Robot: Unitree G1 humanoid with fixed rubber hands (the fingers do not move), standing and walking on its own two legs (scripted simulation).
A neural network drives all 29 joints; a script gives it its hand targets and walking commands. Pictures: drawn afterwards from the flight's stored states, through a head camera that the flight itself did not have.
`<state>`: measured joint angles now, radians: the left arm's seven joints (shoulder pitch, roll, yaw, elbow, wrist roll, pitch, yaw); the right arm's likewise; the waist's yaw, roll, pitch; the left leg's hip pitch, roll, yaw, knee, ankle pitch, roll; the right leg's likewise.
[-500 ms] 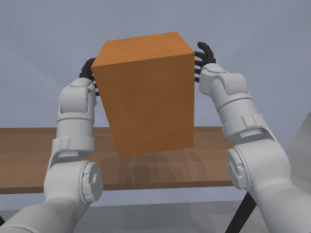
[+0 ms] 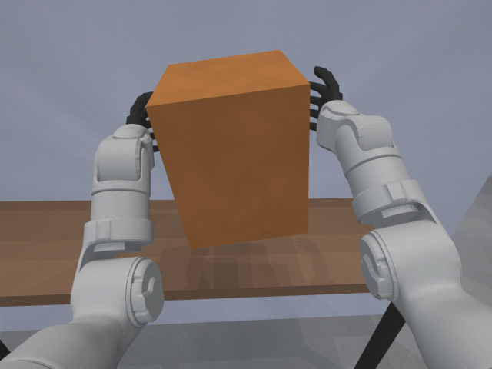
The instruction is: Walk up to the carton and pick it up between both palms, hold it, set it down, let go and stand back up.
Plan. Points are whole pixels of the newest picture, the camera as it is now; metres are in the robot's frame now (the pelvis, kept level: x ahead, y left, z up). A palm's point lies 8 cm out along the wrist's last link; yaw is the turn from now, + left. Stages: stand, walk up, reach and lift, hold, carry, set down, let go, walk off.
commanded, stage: hold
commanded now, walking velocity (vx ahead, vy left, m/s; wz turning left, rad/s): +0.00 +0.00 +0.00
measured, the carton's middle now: (236, 146) +0.40 +0.00 +0.24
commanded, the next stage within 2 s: none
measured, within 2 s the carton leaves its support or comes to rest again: neither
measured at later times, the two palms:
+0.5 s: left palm (136, 134) +0.37 +0.15 +0.28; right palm (327, 113) +0.36 -0.14 +0.32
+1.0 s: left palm (137, 136) +0.37 +0.15 +0.27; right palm (326, 113) +0.37 -0.14 +0.31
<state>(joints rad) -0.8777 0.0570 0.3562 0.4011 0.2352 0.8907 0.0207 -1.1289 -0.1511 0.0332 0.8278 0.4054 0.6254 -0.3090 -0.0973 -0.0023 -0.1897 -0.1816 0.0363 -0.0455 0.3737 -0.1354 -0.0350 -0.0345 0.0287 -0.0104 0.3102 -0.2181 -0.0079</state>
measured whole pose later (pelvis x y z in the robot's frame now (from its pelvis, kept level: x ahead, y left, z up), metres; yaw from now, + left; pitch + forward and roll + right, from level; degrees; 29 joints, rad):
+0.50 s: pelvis +0.00 +0.00 +0.00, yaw +0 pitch -3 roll -1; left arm -0.91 0.07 0.37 0.45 0.24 0.87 0.01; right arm -1.14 -0.15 0.03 0.85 0.40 0.63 -0.31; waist -0.09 -0.01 -0.20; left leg -0.18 0.04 -0.05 0.38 -0.14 -0.04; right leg -0.03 0.03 -0.01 0.31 -0.22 -0.01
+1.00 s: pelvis +0.00 +0.00 +0.00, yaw +0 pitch -3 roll -1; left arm -0.88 0.05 0.35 0.39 0.23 0.89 0.03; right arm -1.13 -0.16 0.05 0.83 0.42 0.63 -0.31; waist -0.10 0.00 -0.20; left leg -0.19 0.03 -0.06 0.39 -0.15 -0.03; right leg -0.04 0.03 0.00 0.30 -0.22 -0.01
